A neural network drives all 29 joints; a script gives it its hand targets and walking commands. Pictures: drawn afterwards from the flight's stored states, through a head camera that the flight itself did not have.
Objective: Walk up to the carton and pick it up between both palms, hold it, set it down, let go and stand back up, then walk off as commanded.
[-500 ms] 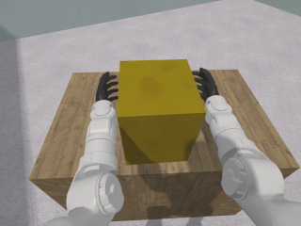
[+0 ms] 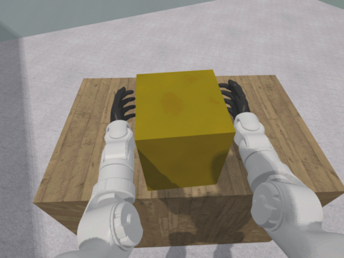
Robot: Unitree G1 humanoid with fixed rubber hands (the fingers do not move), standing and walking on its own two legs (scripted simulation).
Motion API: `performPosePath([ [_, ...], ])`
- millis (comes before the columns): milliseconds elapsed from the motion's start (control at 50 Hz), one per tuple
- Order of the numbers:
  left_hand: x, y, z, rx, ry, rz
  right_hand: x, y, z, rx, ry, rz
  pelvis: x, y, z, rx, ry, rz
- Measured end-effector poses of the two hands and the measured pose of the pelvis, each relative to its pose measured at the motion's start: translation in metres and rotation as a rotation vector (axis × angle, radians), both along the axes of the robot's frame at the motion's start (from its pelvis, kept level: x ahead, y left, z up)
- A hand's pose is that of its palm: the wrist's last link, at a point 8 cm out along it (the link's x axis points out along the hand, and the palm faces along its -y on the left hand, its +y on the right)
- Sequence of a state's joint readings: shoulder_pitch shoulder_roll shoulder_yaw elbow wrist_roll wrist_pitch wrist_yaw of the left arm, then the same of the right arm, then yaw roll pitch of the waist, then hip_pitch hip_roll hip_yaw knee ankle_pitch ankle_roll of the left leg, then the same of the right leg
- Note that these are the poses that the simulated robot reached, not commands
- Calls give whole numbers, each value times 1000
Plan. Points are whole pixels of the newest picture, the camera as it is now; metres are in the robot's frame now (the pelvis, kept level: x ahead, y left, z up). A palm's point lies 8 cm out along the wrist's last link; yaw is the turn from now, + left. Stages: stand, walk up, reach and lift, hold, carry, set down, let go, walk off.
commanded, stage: set down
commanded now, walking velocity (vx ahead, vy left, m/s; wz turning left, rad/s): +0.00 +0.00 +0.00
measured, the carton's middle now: (178, 132) +0.43 +0.04 +0.03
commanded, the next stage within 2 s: none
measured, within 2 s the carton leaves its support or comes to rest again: rests again in 0.80 s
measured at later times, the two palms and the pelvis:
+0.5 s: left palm (120, 127) +0.39 +0.18 +0.09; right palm (238, 118) +0.43 -0.10 +0.10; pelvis +0.00 +0.00 +0.00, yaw +0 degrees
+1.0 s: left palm (122, 131) +0.38 +0.18 +0.08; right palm (238, 122) +0.42 -0.11 +0.09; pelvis +0.00 +0.00 +0.00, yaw +0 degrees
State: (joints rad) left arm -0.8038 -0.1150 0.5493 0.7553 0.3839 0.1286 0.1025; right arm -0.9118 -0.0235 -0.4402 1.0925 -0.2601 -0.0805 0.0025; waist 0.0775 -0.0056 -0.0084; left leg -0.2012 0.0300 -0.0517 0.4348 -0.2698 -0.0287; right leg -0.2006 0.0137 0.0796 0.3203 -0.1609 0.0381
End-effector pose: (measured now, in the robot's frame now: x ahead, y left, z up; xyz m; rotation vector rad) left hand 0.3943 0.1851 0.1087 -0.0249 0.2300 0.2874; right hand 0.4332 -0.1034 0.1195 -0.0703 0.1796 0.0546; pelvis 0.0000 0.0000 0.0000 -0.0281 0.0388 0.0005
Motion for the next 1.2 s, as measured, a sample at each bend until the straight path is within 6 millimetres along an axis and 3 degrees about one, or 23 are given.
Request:
performPosePath([
  [840,-10,-1,-28,-4,35,6,-8,0,-25,-5,31,4,-2,-1,0,1,23,-2],
  [1200,-9,-2,-28,-3,25,1,-10,-3,-28,-1,20,0,-1,-1,0,1,29,-2],
])
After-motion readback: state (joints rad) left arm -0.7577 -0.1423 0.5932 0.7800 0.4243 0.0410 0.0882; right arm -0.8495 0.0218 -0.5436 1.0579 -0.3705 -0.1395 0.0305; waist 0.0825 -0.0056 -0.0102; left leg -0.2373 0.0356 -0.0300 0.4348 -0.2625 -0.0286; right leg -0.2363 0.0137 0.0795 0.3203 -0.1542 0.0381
